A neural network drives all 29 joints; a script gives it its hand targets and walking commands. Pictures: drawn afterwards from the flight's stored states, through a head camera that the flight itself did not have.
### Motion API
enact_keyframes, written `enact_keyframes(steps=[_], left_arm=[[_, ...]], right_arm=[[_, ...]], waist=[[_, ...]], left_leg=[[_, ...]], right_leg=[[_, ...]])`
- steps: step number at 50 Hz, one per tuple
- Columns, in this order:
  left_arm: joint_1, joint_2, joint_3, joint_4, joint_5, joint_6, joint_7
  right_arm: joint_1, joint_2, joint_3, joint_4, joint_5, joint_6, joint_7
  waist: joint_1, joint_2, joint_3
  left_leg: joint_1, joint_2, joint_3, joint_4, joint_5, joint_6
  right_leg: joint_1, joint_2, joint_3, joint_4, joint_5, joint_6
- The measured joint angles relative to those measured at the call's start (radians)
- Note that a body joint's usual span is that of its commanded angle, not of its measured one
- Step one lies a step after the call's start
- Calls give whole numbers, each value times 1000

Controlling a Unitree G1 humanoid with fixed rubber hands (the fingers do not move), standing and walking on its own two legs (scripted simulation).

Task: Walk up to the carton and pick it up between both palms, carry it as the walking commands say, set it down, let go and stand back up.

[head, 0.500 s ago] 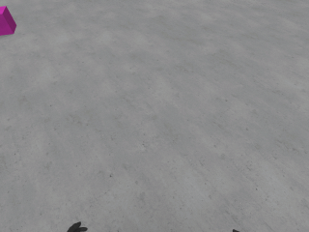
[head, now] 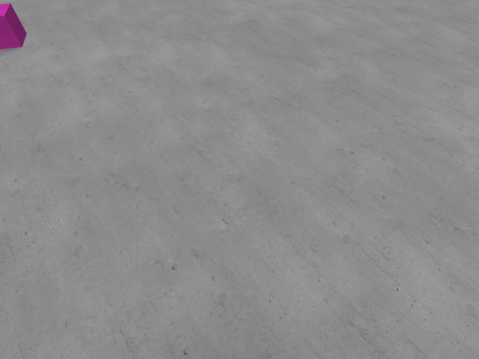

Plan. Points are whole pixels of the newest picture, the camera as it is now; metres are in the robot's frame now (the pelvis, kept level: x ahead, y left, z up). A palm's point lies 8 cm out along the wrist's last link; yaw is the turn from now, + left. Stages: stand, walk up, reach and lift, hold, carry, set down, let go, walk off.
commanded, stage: walk up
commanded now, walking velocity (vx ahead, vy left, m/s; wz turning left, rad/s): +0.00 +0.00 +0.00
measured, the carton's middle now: (2, 26) +2.53 +2.07 -0.65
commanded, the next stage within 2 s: none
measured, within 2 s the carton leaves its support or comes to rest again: neither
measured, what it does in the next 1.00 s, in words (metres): steps to the left, turning left: left foot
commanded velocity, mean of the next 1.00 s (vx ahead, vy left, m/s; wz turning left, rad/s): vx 0.32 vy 0.04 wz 0.39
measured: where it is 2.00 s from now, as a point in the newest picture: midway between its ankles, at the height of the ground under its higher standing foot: (116, 256)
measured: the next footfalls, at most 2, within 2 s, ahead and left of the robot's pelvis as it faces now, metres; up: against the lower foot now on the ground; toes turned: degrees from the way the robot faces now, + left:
left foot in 0.64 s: +0.02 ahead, +0.27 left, +0.00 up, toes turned +26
right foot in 1.08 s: +0.45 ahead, +0.22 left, +0.00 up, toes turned +23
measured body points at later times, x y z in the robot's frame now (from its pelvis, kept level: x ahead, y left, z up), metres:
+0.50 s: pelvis +0.00 +0.03 +0.00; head +0.02 +0.05 +0.45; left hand -0.06 +0.31 -0.14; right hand +0.16 -0.21 -0.12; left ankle -0.04 +0.17 -0.67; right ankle +0.00 -0.13 -0.74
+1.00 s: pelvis +0.17 +0.21 -0.01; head +0.21 +0.23 +0.44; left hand +0.27 +0.51 -0.11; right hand +0.20 -0.05 -0.14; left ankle -0.01 +0.25 -0.74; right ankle +0.36 +0.17 -0.70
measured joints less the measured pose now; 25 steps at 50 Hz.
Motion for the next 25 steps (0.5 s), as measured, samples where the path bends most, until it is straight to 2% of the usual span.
enact_keyframes(steps=[10,13,16,18,20,22,25], left_arm=[[2,-13,-9,58,7,-13,0],[-40,14,0,22,2,-4,19],[-71,29,13,-3,2,-5,30],[-84,43,13,-2,11,-3,38],[-84,48,15,4,14,-1,36],[-59,59,23,12,7,-4,41],[-10,86,38,35,1,-26,38]], right_arm=[[-5,15,1,40,1,-4,-9],[5,4,-21,-33,-6,4,-3],[0,-38,-45,-91,-8,22,5],[-14,-58,-49,-114,-11,29,7],[-31,-75,-58,-129,-10,35,19],[-47,-89,-70,-145,-23,56,58],[-92,-103,-74,-175,-32,61,106]], waist=[[-4,-2,7],[-24,4,34],[-15,30,42],[0,10,41],[12,-6,39],[11,-21,11],[21,-39,-19]], left_leg=[[19,-4,-2,-9,-1,0],[-52,-15,-47,90,-29,-1],[-143,-13,-68,238,-104,-2],[-220,-7,-3,427,-204,-16],[-249,8,44,518,-245,-26],[-274,29,62,575,-190,-42],[-285,59,33,555,-104,-61]], right_leg=[[16,-6,-5,1,-8,0],[-25,-16,-52,81,-47,1],[-60,-19,-99,131,-72,-5],[-67,-49,-117,136,-76,-4],[-51,-80,-134,108,-64,6],[-38,-117,-158,75,-57,27],[2,-165,-179,5,-30,64]])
